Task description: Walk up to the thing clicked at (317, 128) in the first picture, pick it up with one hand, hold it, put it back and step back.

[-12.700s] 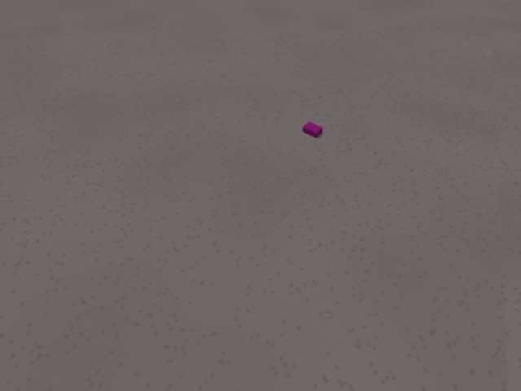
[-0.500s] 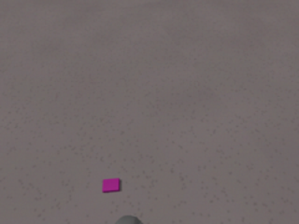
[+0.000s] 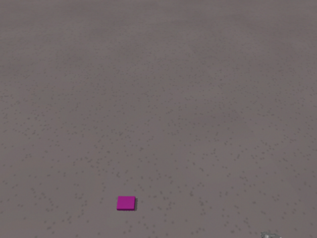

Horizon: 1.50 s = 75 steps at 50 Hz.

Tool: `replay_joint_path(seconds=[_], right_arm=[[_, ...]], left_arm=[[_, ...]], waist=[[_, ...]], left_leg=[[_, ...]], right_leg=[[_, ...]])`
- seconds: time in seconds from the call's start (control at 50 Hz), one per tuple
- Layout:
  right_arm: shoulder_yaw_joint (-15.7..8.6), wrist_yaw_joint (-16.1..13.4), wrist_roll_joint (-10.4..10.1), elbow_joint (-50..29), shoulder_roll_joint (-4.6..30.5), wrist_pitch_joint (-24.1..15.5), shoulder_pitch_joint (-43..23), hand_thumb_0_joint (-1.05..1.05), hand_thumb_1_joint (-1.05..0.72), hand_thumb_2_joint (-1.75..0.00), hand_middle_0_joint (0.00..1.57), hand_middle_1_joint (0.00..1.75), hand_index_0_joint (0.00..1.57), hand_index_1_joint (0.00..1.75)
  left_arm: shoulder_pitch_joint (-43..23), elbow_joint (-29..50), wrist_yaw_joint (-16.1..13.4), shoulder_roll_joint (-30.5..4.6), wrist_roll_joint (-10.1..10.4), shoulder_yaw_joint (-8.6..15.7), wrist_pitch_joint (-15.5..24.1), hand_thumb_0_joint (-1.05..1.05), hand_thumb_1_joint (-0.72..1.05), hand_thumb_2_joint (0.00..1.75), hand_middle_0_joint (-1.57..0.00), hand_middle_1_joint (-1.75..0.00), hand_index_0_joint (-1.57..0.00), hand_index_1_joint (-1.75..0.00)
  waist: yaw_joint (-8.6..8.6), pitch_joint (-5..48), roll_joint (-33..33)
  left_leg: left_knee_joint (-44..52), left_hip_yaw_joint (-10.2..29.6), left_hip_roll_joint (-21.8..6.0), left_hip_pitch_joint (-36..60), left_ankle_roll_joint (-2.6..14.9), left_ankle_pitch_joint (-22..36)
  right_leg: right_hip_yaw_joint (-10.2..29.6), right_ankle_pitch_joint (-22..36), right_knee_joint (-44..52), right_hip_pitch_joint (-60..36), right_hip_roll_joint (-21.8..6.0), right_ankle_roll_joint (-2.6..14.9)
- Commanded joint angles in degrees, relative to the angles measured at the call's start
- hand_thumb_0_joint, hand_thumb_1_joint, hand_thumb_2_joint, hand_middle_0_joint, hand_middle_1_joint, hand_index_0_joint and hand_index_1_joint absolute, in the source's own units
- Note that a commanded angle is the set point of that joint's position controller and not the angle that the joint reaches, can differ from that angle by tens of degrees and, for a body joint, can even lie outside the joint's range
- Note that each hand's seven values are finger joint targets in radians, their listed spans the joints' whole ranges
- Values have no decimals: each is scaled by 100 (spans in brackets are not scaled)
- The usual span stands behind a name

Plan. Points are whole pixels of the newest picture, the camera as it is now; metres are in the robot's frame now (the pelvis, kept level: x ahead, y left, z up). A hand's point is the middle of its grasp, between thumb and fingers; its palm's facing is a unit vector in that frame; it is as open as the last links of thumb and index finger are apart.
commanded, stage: walk up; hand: left
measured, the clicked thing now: (126, 203) +0.44 +0.23 -0.74
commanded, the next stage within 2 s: stand in 0.88 s
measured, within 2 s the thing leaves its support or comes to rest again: neither
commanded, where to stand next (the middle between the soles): +0.05 +0.00 m, yaw -2 degrees
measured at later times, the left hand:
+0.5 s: hand out of the picture +0.09 +0.25 -0.13, palm faces -0.03 -0.93 -0.35, open 7.4 cm
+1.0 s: hand out of the picture +0.11 +0.24 -0.13, palm faces -0.05 -0.94 -0.34, open 7.4 cm
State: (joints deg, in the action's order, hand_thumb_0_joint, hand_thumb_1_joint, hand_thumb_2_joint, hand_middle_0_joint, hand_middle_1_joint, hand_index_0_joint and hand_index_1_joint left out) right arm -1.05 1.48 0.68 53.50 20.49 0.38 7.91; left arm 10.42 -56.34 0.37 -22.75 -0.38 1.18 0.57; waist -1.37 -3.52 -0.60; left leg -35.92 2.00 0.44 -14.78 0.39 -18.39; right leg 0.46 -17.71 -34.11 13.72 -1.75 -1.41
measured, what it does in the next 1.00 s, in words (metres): stands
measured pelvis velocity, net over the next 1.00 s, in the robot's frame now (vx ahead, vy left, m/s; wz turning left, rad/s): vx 0.01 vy -0.01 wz -0.02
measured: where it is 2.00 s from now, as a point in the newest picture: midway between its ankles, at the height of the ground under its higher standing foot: outside the picture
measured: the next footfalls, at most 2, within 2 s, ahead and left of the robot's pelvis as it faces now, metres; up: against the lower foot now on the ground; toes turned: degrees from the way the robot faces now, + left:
none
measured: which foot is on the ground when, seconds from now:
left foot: down 0.00-1.00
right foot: down 0.00-1.00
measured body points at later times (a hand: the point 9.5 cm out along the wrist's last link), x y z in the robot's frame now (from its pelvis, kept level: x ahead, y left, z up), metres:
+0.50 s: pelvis +0.00 -0.01 +0.02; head +0.01 -0.01 +0.47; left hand +0.09 +0.30 -0.11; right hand +0.09 -0.31 -0.11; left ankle +0.01 +0.12 -0.73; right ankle +0.01 -0.15 -0.73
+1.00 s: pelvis +0.01 -0.01 +0.02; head +0.02 -0.01 +0.47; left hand +0.11 +0.29 -0.11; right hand +0.07 -0.31 -0.12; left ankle +0.01 +0.12 -0.73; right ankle +0.01 -0.15 -0.73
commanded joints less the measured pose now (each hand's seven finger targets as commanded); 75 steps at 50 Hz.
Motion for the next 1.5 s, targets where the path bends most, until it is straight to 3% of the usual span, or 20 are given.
replay_joint_path(seconds=[0.0, 0.06, 0.28, 0.34, 0.72, 0.84, 0.88, 0.94, 1.2, 1.26, 1.32, 1.48], right_arm=[[-262, -87, -39, -247, 1330, -196, -345, 0, -90, -90, 20, 30, 20, 30], [-247, -106, -70, -101, 1248, -198, -330, 0, -90, -90, 20, 30, 20, 30], [-223, -105, -75, 312, 1142, -144, -583, 0, -90, -90, 20, 30, 20, 30], [-226, -106, -72, 422, 1141, -130, -611, 0, -90, -90, 20, 30, 20, 30], [-227, -139, -28, 794, 1167, -147, -442, 0, -90, -90, 20, 30, 20, 30], [-221, -146, -35, 794, 1163, -156, -409, 0, -90, -90, 20, 30, 20, 30], [-218, -168, -8, 804, 1210, -207, -402, 0, -90, -90, 20, 30, 20, 30], [-211, -179, -25, 808, 1216, -218, -426, 0, -90, -90, 20, 30, 20, 30], [-170, -165, -27, 820, 1191, -188, -412, 0, -90, -90, 20, 30, 20, 30], [-188, -165, -22, 798, 1230, -196, -489, 0, -90, -90, 20, 30, 20, 30], [-166, -160, -26, 822, 1183, -187, -443, 0, -90, -90, 20, 30, 20, 30], [-155, -160, -30, 813, 1181, -196, -403, 0, -90, -90, 20, 30, 20, 30]], left_arm=[[-194, 212, -75, -1150, 7, 223, 253, 0, 90, 90, -20, -30, -20, -30], [-323, 99, -89, -1189, 45, 207, 281, 0, 90, 90, -20, -30, -20, -30], [-578, -272, -112, -1054, 26, 146, 245, 0, 90, 90, -20, -30, -20, -30], [-651, -372, -112, -1019, 16, 142, 226, 0, 90, 90, -20, -30, -20, -30], [-908, -543, -107, -978, -21, 193, 169, 0, 90, 90, -20, -30, -20, -30], [-854, -558, -109, -969, -15, 196, 164, 0, 90, 90, -20, -30, -20, -30], [-778, -545, -110, -965, 2, 171, 152, 0, 90, 90, -20, -30, -20, -30], [-771, -541, -102, -949, 1, 155, 148, 0, 90, 90, -20, -30, -20, -30], [-704, -478, -88, -987, -14, 109, 137, 0, 90, 90, -20, -30, -20, -30], [-662, -460, -91, -979, -23, 100, 146, 0, 90, 90, -20, -30, -20, -30], [-675, -473, -86, -1003, -10, 102, 133, 0, 90, 90, -20, -30, -20, -30], [-619, -444, -80, -1023, -6, 106, 130, 0, 90, 90, -20, -30, -20, -30]], waist=[[2, 291, -139], [86, 484, -94], [85, 577, -35], [101, 448, -7], [157, 469, 60], [147, 523, 81], [141, 517, 148], [152, 616, 100], [199, 482, 5], [167, 602, 37], [177, 421, 95], [164, 507, 111]], left_leg=[[1257, 958, -778, -30, 401, 591], [1212, 663, -642, 386, 257, 1244], [1629, 458, -664, 818, 164, 1438], [1772, 476, -675, 742, 146, 1239], [2032, 407, -677, 699, 99, 1161], [1964, 365, -694, 858, 117, 1432], [2008, 411, -785, 907, 59, 1851], [1961, 384, -802, 1009, 57, 2006], [2028, 309, -751, 944, 25, 1462], [1956, 308, -783, 1085, 39, 1682], [2041, 334, -760, 953, 20, 1430], [2039, 317, -773, 977, 47, 1531]], right_leg=[[449, 559, 843, -344, -271, 397], [520, 1338, 946, -446, -441, 388], [478, 1470, 1482, -651, -503, 276], [460, 1295, 1613, -665, -476, 254], [486, 1318, 1767, -871, -475, 243], [480, 1552, 1754, -854, -492, 230], [488, 1731, 1659, -870, -532, 222], [481, 1838, 1654, -913, -538, 208], [558, 1517, 1842, -776, -538, 226], [539, 1731, 1784, -805, -547, 232], [533, 1410, 1819, -712, -512, 231], [549, 1565, 1764, -794, -528, 254]])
